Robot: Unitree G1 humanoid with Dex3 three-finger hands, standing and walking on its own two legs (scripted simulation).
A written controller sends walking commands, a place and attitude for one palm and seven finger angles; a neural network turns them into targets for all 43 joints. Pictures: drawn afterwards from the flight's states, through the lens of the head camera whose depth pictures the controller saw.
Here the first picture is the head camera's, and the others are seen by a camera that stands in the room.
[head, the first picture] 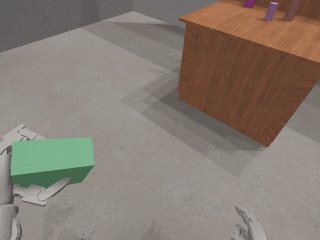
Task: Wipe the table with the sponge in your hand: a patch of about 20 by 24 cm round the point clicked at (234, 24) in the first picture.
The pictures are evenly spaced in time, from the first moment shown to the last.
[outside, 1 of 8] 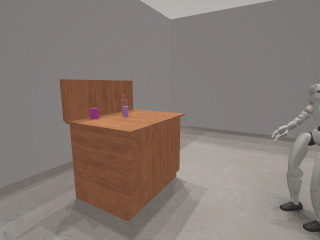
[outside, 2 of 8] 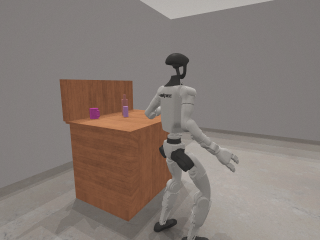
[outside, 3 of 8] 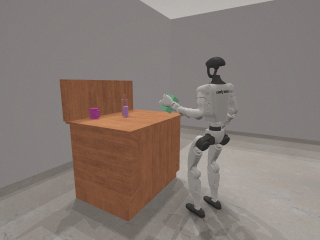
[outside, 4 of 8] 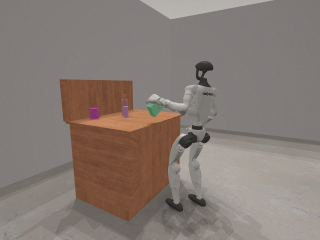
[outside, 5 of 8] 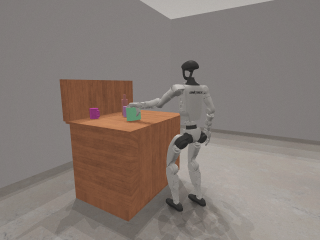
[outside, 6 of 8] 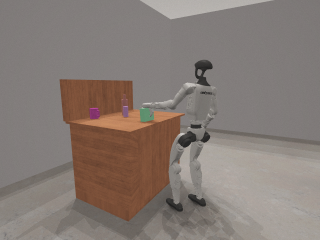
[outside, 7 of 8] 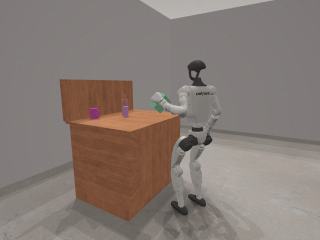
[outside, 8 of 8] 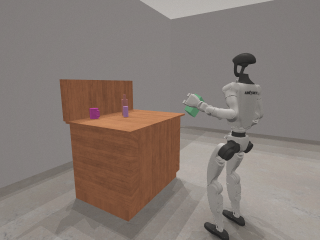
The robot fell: no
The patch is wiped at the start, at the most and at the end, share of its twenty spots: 0.00 0.85 0.85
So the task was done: no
